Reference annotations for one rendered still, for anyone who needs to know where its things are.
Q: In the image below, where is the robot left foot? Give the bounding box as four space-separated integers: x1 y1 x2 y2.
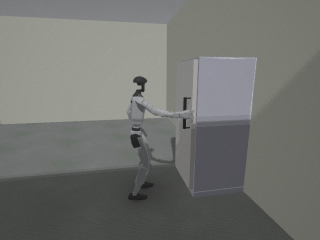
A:
140 182 154 188

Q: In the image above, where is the fridge door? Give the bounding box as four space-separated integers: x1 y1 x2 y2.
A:
175 59 199 190

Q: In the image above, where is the robot right forearm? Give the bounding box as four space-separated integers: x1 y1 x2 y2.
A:
154 108 182 118

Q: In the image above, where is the humanoid robot torso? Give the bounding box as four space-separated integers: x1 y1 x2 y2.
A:
130 94 145 140

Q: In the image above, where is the robot left hand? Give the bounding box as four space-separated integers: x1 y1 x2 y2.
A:
140 127 148 138

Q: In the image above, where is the robot right hand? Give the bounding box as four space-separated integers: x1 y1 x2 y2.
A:
181 109 194 119

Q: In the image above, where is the handle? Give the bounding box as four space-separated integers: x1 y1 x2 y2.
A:
183 97 191 129

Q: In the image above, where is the left robot upper arm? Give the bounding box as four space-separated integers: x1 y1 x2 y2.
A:
126 103 131 116

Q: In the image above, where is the right robot upper arm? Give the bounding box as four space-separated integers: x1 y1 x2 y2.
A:
135 96 160 116

